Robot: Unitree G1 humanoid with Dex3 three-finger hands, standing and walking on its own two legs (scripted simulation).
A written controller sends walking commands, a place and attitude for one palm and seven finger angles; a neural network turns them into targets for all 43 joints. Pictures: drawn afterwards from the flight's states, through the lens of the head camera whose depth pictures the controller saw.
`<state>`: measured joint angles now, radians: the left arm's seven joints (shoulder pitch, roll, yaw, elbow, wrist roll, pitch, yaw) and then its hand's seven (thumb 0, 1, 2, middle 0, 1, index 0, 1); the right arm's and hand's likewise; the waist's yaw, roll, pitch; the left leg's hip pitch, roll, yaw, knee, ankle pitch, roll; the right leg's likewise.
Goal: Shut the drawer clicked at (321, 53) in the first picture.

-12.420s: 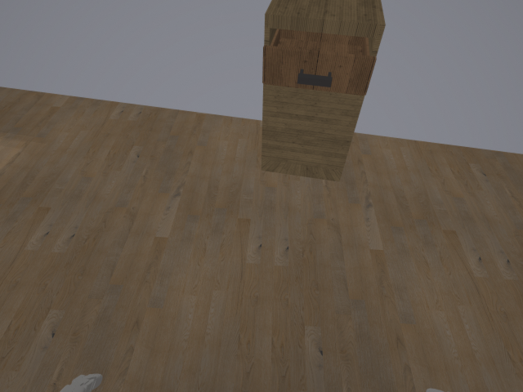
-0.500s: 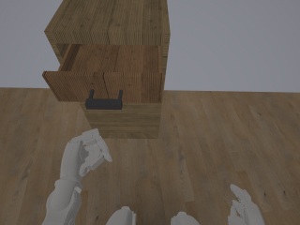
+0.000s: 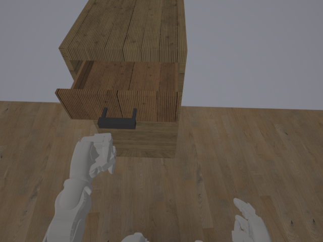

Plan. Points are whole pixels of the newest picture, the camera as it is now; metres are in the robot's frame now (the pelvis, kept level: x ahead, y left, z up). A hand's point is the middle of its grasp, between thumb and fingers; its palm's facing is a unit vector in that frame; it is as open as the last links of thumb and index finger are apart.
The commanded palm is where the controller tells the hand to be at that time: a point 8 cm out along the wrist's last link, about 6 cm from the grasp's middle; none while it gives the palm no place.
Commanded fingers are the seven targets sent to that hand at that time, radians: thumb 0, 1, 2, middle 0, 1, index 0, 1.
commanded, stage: raise the hand and make a fist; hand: left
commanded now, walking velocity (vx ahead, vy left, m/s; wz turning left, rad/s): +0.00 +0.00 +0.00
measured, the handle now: (118, 117) +0.48 +0.18 -0.03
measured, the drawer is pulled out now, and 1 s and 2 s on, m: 0.16 0.16 0.16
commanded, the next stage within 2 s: bring the fist close to the handle in 0.32 s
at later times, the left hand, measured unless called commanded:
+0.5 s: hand (107, 160) +0.28 +0.15 +0.06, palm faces -0.01 -1.00 -0.02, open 3.3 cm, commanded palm +0.26 +0.20 +0.06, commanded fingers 0.00 0.90 0.90 -1.40 -1.60 -1.40 -1.60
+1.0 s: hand (118, 152) +0.33 +0.14 +0.01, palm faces -0.02 -1.00 -0.02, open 3.3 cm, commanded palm +0.31 +0.19 +0.01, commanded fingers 0.00 0.90 0.90 -1.40 -1.60 -1.40 -1.60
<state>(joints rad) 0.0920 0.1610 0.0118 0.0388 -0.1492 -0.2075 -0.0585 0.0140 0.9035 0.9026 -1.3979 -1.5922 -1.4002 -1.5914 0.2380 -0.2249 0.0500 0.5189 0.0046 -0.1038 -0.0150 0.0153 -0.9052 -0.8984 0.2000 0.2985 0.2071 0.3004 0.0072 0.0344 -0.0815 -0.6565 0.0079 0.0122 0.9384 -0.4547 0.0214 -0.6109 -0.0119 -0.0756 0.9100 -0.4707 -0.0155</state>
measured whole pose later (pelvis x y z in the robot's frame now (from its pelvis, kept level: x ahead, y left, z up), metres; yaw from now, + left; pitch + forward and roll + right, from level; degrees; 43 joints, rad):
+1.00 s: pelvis -0.02 +0.00 -0.03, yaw -1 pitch +16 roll -1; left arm -0.20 0.18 0.12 0.45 -0.16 -0.39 -0.10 0.01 0.90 0.90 -1.40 -1.60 -1.40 -1.60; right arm 0.24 -0.24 0.02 0.59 -0.01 -0.10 -0.02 0.01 -0.91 -0.90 0.20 0.30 0.21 0.30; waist -0.03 0.02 -0.11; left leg -0.90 0.02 0.02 1.11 -0.48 0.02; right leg -0.87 -0.01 -0.07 1.09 -0.50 -0.02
